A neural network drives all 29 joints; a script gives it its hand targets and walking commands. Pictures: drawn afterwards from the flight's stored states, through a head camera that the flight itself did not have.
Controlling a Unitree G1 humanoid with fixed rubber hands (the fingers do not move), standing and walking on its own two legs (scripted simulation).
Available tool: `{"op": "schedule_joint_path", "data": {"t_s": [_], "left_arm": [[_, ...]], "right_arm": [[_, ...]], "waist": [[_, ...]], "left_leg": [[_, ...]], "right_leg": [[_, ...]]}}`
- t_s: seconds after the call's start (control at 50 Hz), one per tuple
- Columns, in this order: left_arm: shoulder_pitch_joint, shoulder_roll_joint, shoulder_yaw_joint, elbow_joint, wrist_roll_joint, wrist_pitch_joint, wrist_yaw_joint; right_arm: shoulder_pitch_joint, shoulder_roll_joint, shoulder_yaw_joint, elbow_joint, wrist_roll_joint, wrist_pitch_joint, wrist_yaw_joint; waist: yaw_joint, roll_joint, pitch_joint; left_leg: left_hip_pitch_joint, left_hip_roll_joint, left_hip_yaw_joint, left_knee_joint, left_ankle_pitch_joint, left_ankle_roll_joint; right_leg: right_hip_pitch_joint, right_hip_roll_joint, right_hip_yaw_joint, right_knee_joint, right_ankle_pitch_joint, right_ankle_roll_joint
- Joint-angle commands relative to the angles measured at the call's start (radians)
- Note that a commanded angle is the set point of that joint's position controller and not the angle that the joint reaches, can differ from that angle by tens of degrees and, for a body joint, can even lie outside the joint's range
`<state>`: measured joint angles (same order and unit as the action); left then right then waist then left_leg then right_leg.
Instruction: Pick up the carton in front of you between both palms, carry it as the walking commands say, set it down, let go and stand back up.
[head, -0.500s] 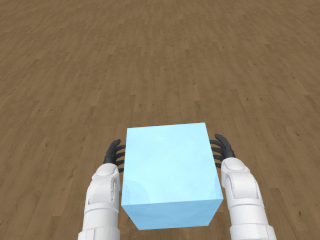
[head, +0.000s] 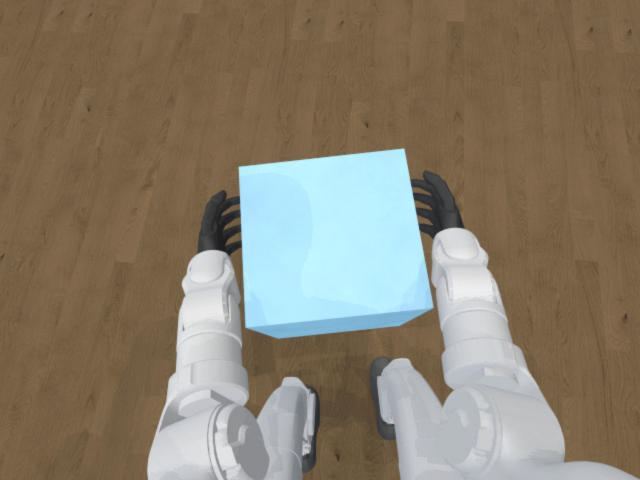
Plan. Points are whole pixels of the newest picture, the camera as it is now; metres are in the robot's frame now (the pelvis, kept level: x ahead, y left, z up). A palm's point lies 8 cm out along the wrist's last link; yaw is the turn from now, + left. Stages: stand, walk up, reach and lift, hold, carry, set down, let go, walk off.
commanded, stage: set down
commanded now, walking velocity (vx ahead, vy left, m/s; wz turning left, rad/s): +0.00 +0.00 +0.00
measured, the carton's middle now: (331, 258) +0.38 +0.01 -0.14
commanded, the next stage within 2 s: none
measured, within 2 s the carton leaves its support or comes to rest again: rests again in 1.76 s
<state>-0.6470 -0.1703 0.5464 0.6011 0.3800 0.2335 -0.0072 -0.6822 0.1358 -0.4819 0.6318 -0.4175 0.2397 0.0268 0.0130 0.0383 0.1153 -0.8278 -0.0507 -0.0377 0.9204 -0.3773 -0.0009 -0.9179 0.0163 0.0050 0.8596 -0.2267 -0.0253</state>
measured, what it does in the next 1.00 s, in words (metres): lowers itself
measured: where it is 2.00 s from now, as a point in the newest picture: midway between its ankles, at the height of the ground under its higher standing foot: (346, 428)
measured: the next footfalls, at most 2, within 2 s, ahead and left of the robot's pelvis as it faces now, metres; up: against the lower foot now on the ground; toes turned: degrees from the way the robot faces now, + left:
none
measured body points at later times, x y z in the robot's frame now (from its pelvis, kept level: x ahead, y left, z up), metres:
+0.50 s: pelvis -0.01 +0.00 -0.14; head +0.23 -0.02 +0.24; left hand +0.44 +0.15 -0.22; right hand +0.45 -0.15 -0.23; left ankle +0.03 +0.12 -0.68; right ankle +0.10 -0.10 -0.68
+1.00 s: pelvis -0.04 +0.00 -0.27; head +0.28 -0.03 +0.05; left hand +0.47 +0.14 -0.39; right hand +0.48 -0.17 -0.40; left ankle +0.03 +0.12 -0.68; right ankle +0.10 -0.10 -0.68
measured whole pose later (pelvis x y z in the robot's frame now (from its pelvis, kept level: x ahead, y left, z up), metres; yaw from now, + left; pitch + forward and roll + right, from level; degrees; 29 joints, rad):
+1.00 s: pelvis -0.04 +0.00 -0.27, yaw +4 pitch +45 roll +4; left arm -1.09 0.00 0.45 0.73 0.10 0.22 0.13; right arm -1.14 -0.13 -0.34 0.79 -0.16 0.25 -0.05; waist -0.03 0.04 -0.01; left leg -2.09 -0.09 0.02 1.94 -0.64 -0.02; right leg -2.22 0.00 0.02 1.87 -0.43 -0.03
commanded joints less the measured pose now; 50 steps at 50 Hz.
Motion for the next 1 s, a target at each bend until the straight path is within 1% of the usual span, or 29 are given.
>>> {"op": "schedule_joint_path", "data": {"t_s": [0.0,0.04,0.08,0.12,0.14,0.18,0.22,0.24,0.28,0.32,0.4,0.46,0.6,0.72,0.84,0.98], "left_arm": [[-0.524,-0.755,-0.541,0.033,-0.175,-0.124,-0.163],[-0.534,-0.777,-0.641,-0.013,-0.225,-0.145,-0.158],[-0.541,-0.789,-0.720,-0.062,-0.268,-0.148,-0.147],[-0.543,-0.802,-0.768,-0.089,-0.300,-0.135,-0.133],[-0.543,-0.812,-0.779,-0.092,-0.310,-0.122,-0.128],[-0.553,-0.831,-0.774,-0.085,-0.315,-0.092,-0.126],[-0.576,-0.845,-0.744,-0.061,-0.306,-0.061,-0.130],[-0.588,-0.848,-0.723,-0.041,-0.300,-0.047,-0.133],[-0.616,-0.848,-0.679,0.000,-0.286,-0.026,-0.139],[-0.643,-0.844,-0.642,0.032,-0.276,-0.014,-0.143],[-0.694,-0.827,-0.591,0.073,-0.263,-0.013,-0.139],[-0.735,-0.810,-0.576,0.082,-0.267,-0.021,-0.129],[-0.846,-0.761,-0.605,0.050,-0.313,-0.041,-0.099],[-0.932,-0.723,-0.620,0.040,-0.348,-0.042,-0.082],[-1.013,-0.694,-0.600,0.066,-0.357,-0.039,-0.079],[-1.105,-0.659,-0.586,0.092,-0.370,-0.043,-0.079]], "right_arm": [[-0.459,0.760,0.489,0.029,0.163,-0.114,0.120],[-0.498,0.801,0.610,-0.050,0.224,-0.132,0.113],[-0.521,0.813,0.700,-0.115,0.273,-0.130,0.104],[-0.520,0.809,0.751,-0.143,0.298,-0.114,0.098],[-0.516,0.808,0.762,-0.144,0.303,-0.103,0.098],[-0.516,0.809,0.756,-0.114,0.298,-0.075,0.107],[-0.526,0.811,0.722,-0.064,0.289,-0.049,0.121],[-0.536,0.809,0.700,-0.039,0.283,-0.037,0.128],[-0.557,0.806,0.655,0.008,0.269,-0.017,0.138],[-0.576,0.801,0.613,0.046,0.256,-0.004,0.143],[-0.618,0.782,0.553,0.097,0.243,0.000,0.142],[-0.657,0.762,0.537,0.113,0.246,-0.006,0.135],[-0.762,0.725,0.568,0.097,0.291,-0.019,0.111],[-0.842,0.685,0.587,0.087,0.323,-0.016,0.096],[-0.918,0.649,0.574,0.107,0.335,-0.011,0.098],[-0.999,0.608,0.564,0.147,0.356,-0.010,0.114]], "waist": [[-0.004,-0.052,-0.830],[0.009,-0.065,-1.069],[0.007,-0.080,-1.254],[-0.002,-0.088,-1.339],[-0.007,-0.087,-1.340],[-0.010,-0.073,-1.278],[-0.012,-0.051,-1.186],[-0.013,-0.044,-1.146],[-0.016,-0.042,-1.089],[-0.020,-0.046,-1.062],[-0.024,-0.053,-1.062],[-0.025,-0.057,-1.093],[-0.031,-0.076,-1.215],[-0.037,-0.084,-1.257],[-0.046,-0.089,-1.234],[-0.054,-0.088,-1.203]], "left_leg": [[-0.208,-0.098,-0.010,-0.009,0.202,-0.015],[-0.279,-0.110,-0.002,0.060,0.267,-0.024],[-0.349,-0.117,0.001,0.125,0.309,-0.032],[-0.387,-0.119,-0.002,0.173,0.317,-0.037],[-0.399,-0.120,-0.002,0.191,0.303,-0.040],[-0.418,-0.120,-0.002,0.218,0.240,-0.044],[-0.454,-0.120,0.000,0.236,0.142,-0.043],[-0.484,-0.119,0.001,0.247,0.100,-0.041],[-0.545,-0.119,0.004,0.276,0.047,-0.038],[-0.602,-0.121,0.009,0.310,0.022,-0.035],[-0.698,-0.130,0.021,0.383,0.008,-0.036],[-0.750,-0.138,0.031,0.439,0.008,-0.039],[-0.839,-0.154,0.059,0.566,0.010,-0.044],[-0.908,-0.159,0.076,0.661,-0.010,-0.045],[-0.990,-0.157,0.085,0.752,-0.041,-0.039],[-1.064,-0.152,0.095,0.848,-0.056,-0.030]], "right_leg": [[0.553,0.087,0.092,0.120,0.337,0.003],[0.613,0.086,0.100,0.208,0.469,0.010],[0.625,0.084,0.099,0.288,0.555,0.017],[0.562,0.087,0.089,0.339,0.560,0.024],[0.505,0.093,0.081,0.353,0.525,0.027],[0.349,0.108,0.061,0.363,0.383,0.029],[0.195,0.118,0.046,0.369,0.231,0.026],[0.136,0.120,0.041,0.377,0.175,0.023],[0.044,0.123,0.035,0.400,0.105,0.018],[-0.020,0.124,0.032,0.429,0.075,0.015],[-0.110,0.125,0.030,0.495,0.061,0.013],[-0.157,0.127,0.028,0.550,0.066,0.016],[-0.188,0.130,0.021,0.672,0.104,0.030],[-0.229,0.126,0.014,0.761,0.098,0.036],[-0.305,0.116,0.009,0.844,0.076,0.036],[-0.378,0.102,0.004,0.940,0.071,0.035]]}}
